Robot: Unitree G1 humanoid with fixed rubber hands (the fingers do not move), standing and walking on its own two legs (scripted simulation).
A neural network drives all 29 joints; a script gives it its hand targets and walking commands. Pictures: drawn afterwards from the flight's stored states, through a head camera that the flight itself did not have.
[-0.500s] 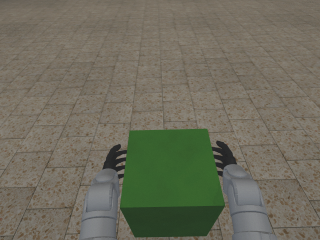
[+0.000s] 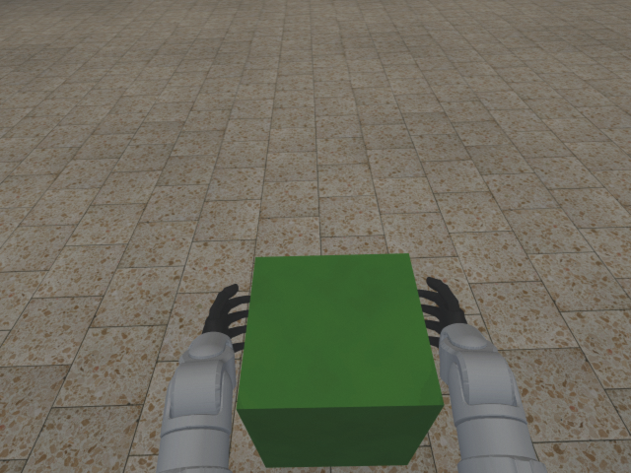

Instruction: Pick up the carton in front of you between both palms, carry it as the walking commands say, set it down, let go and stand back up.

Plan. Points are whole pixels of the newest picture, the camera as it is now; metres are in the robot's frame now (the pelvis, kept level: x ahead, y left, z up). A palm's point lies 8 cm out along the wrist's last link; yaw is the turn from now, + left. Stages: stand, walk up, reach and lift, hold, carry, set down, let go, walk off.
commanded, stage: carry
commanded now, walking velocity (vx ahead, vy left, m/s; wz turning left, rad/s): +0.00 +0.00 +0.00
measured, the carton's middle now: (334, 365) +0.29 +0.00 -0.04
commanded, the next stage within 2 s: hold in 0.72 s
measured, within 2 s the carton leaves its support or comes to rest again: neither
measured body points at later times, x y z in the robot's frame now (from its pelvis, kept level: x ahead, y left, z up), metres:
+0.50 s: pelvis -0.01 -0.01 +0.00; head -0.03 -0.01 +0.45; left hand +0.29 +0.14 +0.03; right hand +0.29 -0.16 +0.03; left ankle +0.04 +0.11 -0.74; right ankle -0.01 -0.10 -0.74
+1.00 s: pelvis -0.02 +0.00 +0.01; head -0.05 +0.00 +0.45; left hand +0.30 +0.10 +0.04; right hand +0.25 -0.20 +0.04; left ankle +0.04 +0.13 -0.74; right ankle -0.01 -0.09 -0.74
